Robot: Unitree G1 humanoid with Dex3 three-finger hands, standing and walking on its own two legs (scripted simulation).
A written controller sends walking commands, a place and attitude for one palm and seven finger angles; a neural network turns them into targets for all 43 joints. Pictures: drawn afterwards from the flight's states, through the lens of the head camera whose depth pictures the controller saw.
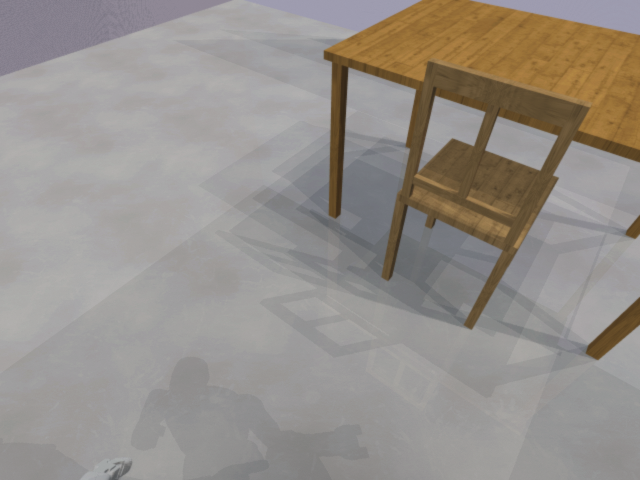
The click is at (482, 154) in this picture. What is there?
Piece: chair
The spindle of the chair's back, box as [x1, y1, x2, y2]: [458, 104, 499, 198]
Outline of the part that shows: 499,107 488,104 458,192 458,195 465,198 468,194 499,110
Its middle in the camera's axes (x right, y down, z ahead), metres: +0.40 -0.22 +0.99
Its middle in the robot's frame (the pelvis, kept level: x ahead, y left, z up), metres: +0.90 -0.36 -0.10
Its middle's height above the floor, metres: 0.67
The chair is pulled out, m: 0.00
